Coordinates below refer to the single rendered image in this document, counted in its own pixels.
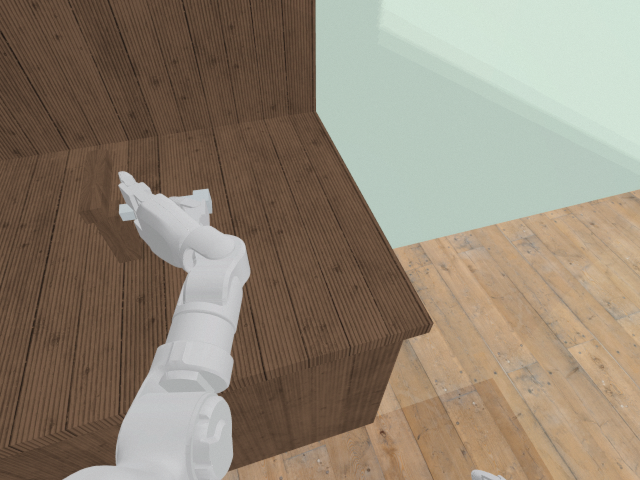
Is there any robot left hand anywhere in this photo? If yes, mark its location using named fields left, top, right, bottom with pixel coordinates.
left=118, top=171, right=210, bottom=268

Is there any counter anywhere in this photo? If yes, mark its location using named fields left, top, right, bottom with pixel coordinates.
left=0, top=0, right=433, bottom=480

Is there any robot left forearm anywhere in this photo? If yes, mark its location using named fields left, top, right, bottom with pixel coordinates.
left=116, top=226, right=250, bottom=464

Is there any left robot upper arm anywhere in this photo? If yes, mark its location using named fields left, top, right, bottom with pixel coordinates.
left=63, top=391, right=233, bottom=480

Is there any tap lever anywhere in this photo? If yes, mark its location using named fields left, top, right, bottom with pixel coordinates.
left=119, top=189, right=212, bottom=221

